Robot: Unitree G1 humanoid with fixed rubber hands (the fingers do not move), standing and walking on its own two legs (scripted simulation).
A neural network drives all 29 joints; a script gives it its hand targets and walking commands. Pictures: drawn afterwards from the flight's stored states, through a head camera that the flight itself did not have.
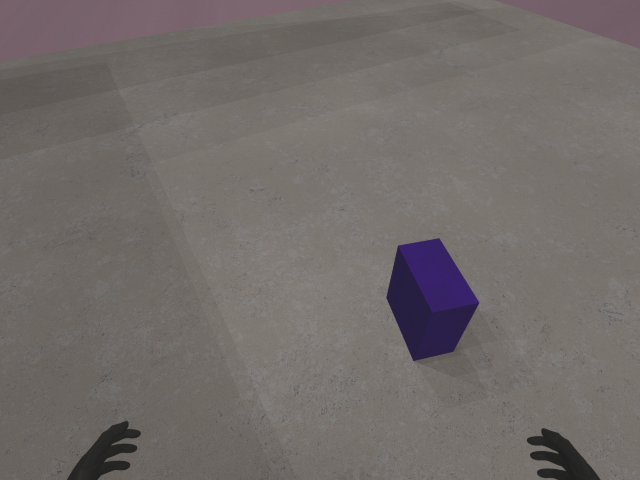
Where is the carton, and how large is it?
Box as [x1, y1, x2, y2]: [386, 238, 478, 360]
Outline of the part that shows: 438,238 398,246 386,297 413,360 452,351 478,304 478,301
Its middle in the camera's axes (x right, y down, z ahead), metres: +0.36 +0.21 +1.28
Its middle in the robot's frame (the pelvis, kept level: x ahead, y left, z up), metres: +0.80 -0.33 -0.60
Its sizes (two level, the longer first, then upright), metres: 0.262 0.146 0.296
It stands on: the floor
